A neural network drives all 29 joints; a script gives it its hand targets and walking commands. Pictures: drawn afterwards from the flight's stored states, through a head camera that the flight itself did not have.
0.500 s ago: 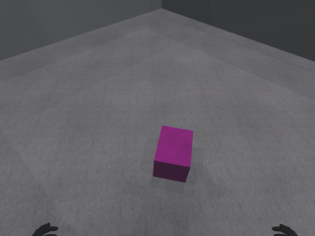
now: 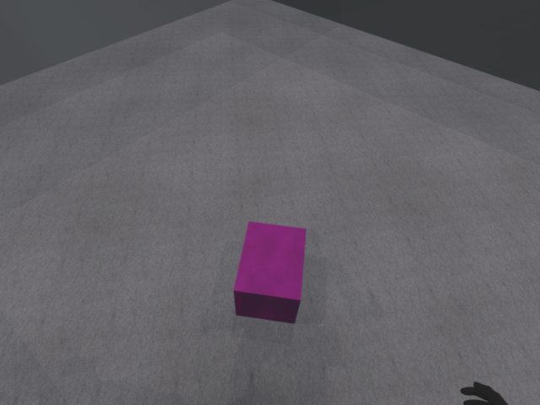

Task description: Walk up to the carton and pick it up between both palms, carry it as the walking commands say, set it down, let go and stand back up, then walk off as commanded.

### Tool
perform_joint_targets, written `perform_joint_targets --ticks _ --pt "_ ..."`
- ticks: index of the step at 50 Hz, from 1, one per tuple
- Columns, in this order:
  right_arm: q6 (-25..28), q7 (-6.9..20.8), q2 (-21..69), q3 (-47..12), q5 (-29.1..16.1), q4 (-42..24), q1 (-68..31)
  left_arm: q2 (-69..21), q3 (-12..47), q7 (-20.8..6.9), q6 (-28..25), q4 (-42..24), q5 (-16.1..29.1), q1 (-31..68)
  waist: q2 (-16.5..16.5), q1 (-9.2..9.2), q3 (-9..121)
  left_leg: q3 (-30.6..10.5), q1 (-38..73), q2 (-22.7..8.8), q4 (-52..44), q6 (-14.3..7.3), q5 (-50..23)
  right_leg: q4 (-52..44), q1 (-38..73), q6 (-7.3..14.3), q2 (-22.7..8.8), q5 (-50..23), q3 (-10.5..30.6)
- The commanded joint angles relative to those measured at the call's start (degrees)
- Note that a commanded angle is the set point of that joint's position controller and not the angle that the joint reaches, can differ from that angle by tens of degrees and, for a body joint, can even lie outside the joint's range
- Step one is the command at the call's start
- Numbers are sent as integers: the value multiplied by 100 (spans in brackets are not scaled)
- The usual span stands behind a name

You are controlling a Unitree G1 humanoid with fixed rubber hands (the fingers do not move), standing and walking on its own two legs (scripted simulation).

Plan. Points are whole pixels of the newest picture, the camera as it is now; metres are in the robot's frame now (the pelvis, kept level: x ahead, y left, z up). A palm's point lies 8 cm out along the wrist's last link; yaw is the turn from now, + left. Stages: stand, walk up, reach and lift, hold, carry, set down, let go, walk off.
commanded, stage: walk up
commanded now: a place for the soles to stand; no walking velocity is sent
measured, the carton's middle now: (271, 271) +0.69 +0.00 -0.64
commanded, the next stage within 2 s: none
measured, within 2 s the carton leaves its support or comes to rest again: neither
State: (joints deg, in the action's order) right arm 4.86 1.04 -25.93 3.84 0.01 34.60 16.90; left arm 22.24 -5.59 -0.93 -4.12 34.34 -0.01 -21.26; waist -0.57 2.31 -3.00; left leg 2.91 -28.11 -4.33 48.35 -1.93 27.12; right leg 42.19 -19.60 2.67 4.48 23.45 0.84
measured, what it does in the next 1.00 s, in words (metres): walks ahead: left foot, then right foot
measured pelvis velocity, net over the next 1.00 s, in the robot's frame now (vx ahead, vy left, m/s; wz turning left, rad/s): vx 0.12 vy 0.07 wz -0.11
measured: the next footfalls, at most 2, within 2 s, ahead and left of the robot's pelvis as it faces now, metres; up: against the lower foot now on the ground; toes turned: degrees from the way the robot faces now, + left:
left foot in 0.02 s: +0.10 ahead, +0.12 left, +0.00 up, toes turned +5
right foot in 0.30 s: +0.15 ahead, -0.15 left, +0.00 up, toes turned -2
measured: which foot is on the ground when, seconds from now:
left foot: up 0.00-0.00, down 0.02-0.30, up 0.32-0.64, down 0.66-1.00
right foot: down 0.00-0.02, up 0.04-0.28, down 0.30-0.66, up 0.68-1.00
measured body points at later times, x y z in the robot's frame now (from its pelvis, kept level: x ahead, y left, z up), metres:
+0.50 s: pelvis +0.08 -0.01 +0.00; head +0.09 -0.02 +0.44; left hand +0.20 +0.32 -0.07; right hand +0.19 -0.34 -0.09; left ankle +0.09 +0.11 -0.67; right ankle +0.11 -0.15 -0.71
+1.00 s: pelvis +0.12 +0.07 +0.00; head +0.14 +0.07 +0.45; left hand +0.25 +0.40 -0.08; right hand +0.19 -0.27 -0.07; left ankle +0.14 +0.15 -0.71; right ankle +0.14 -0.08 -0.68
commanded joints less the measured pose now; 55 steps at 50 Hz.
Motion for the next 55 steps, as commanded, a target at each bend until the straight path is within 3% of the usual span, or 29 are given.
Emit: perform_joint_targets --ticks 1,2,4,6,10,11,12,13,14,15,16,17,20,26,29,30,31,32,33,35,39,44,47,50,51,52,53,54,55 --pt "134 -50 -1606 659 225 -398 865 1296 -123 200 -259 -8 62 -152 -951 -894 1132 -3000 3797 -2072 -2656 -1535 -1232 2791 -2934 -1 -202 787 47" --pt "131 -44 -1593 645 170 -447 783 1503 -128 184 -212 85 0 -124 -564 -802 607 -2975 3154 -2091 -2727 -1462 -711 2812 -2962 -10 -427 764 268" --pt "57 -15 -1294 529 146 -434 404 1621 -202 127 -159 122 10 -151 -530 -580 -113 -2108 1821 -1718 -2946 -1433 -16 2505 -2423 -51 -639 422 147" --pt "8 7 -1250 495 193 -423 141 1477 -252 40 -151 203 12 -267 -1071 -537 -501 -1301 1086 -1249 -3014 -1259 585 1742 -1956 -165 -645 264 -192" --pt "-102 164 -1527 544 286 -351 172 1377 -266 27 -262 92 1 -226 -1237 -575 -176 -999 925 -1176 -2614 -1282 492 173 -832 -222 -450 139 -556" --pt "-148 199 -1533 536 290 -392 -130 1338 -308 81 -287 218 -17 -692 -1178 -260 141 -807 818 -1144 -2161 -1168 297 -360 -169 -142 -338 -352 -811" --pt "-211 220 -1312 480 286 -412 -150 1435 -369 174 -368 404 -53 -1221 -596 3 500 -463 537 -903 -1055 -976 -91 -928 722 -129 -102 -559 -762" --pt "-231 207 -988 363 283 -469 -47 1716 -502 290 -423 528 -110 -1651 132 270 840 -79 -244 -590 465 -655 -702 -1282 1767 38 -258 -179 56" --pt "-232 226 -522 220 206 -710 -74 2557 -729 401 -458 488 -184 -1801 1766 416 948 262 -1684 159 1995 -125 241 -2138 2353 644 -1914 340 3108" --pt "-347 170 -975 338 226 -826 -381 2785 -630 449 -442 268 -89 -1377 966 248 905 -549 -2033 74 2195 40 541 -2297 1925 1318 -2682 138 4507" --pt "-403 151 -1369 445 292 -758 -552 2623 -603 495 -401 235 -27 -1160 112 122 520 -825 -1970 -177 2303 7 519 -2046 1551 1540 -2619 -10 4134" --pt "-435 162 -1342 446 286 -674 -554 2441 -542 528 -408 191 -34 -1038 -138 21 183 -808 -1867 -305 2177 -12 493 -1867 1098 1454 -2467 -180 3675" --pt "-436 229 -1127 440 280 -639 -388 2202 -470 564 -388 270 -86 -1205 220 6 129 -672 -1563 -247 1572 16 640 -1339 1089 1239 -2038 -1747 2842" --pt "-478 280 -1152 540 361 -785 -687 2393 -524 652 -346 311 -145 -1157 549 61 295 -655 -1442 -180 1056 29 816 -1151 910 1458 -2225 -1995 3069" --pt "-410 296 -1184 624 315 -666 -311 2433 -489 646 -326 261 -157 -606 515 -289 298 -544 -448 -147 323 50 363 -798 79 1307 -2124 -1792 2742" --pt "-346 291 -1162 671 308 -516 127 2312 -395 633 -283 165 -129 -220 516 -654 387 -505 744 -114 -534 15 -197 -178 -838 1062 -1802 -1649 2077" --pt "-266 232 -1284 768 389 -170 888 1787 -212 607 -218 74 -124 -102 -349 -1008 578 -670 2341 63 -1598 -99 75 1198 -2043 627 -1034 -1209 950" --pt "-208 156 -1900 955 458 -65 1259 946 58 619 -221 -27 -92 -169 -2543 -1208 407 -2882 2838 -1514 -2899 -224 242 3123 -3516 113 21 939 15" --pt "-221 110 -1745 841 326 -282 782 1443 -88 701 -146 155 -108 27 -1272 -1057 227 -3331 2403 -2033 -3219 -583 -11 3400 -3548 -80 -256 944 228" --pt "-267 62 -1694 788 222 -338 142 1803 -177 632 -62 393 -90 -208 -538 -704 -120 -2766 1489 -1795 -3101 -697 306 3305 -2888 -139 -580 578 323" --pt "-226 -9 -1226 593 162 -176 412 1543 -154 466 -55 422 14 -384 -577 -534 -403 -1477 1483 -1312 -2456 -412 -1728 2935 -2352 -131 -579 -210 185" --pt "-162 -42 -1299 604 156 -95 820 1287 -42 354 -58 153 -1 -95 -483 -738 80 -1213 2542 -1466 -2153 -635 -3152 1690 -2282 -188 -390 9 30" --pt "-208 -30 -1384 605 174 -101 883 1261 -7 333 -113 77 -32 50 -883 -803 568 -1098 2819 -1583 -1879 -852 -3577 932 -1852 -128 -470 448 -397" --pt "-306 19 -1310 516 112 -224 180 1212 -26 387 -219 287 -73 -531 -720 -285 744 -495 1601 -1461 -1203 -907 -3379 -429 -151 67 -240 -534 -678" --pt "-301 22 -1069 370 124 -294 -18 1355 -124 434 -267 416 -133 -829 -475 -49 740 -220 944 -1283 -557 -606 -3378 -771 508 211 -117 -941 -490" --pt "-277 29 -830 278 37 -348 12 1657 -256 492 -304 523 -196 -1196 361 188 1077 1 290 -972 575 -371 -2940 -1086 1204 421 -533 -832 634" --pt "-323 56 -497 190 -74 -465 5 2264 -365 537 -274 358 -235 -828 1820 90 895 172 -798 -89 1305 102 -725 -1658 1160 1286 -1849 -879 3144" --pt "-413 15 -887 297 -41 -523 -298 2201 -246 523 -234 229 -158 -452 1146 -21 671 -444 -683 -94 1385 156 1056 -1645 411 1777 -2243 -730 3616" --pt "-461 30 -1089 411 33 -414 -363 2123 -212 530 -222 236 -171 -286 751 -86 422 -559 -452 -144 1389 85 1203 -1632 -117 1707 -2087 -184 3432"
